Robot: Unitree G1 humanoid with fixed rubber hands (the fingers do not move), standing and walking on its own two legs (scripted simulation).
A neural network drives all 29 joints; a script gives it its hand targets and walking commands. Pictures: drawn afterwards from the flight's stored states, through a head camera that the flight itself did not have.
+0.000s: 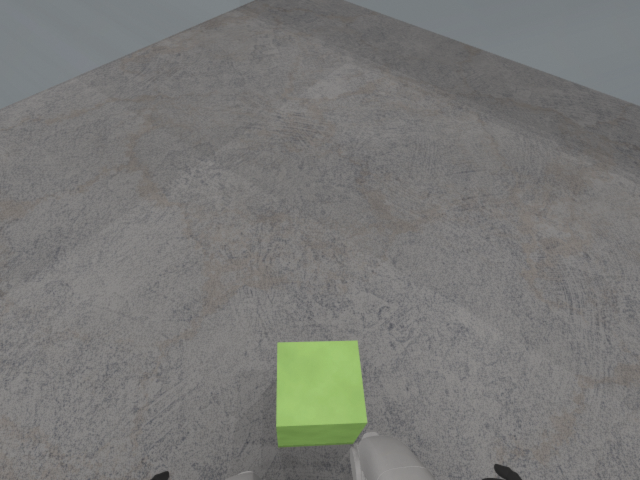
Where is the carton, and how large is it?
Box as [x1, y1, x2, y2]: [276, 341, 366, 447]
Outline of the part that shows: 357,341 277,342 276,429 278,447 352,443 366,423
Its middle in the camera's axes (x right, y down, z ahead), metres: -0.01 +0.43 +1.04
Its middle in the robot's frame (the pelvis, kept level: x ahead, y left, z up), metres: +0.39 -0.03 -0.62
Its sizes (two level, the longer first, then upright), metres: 0.210 0.200 0.250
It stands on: the floor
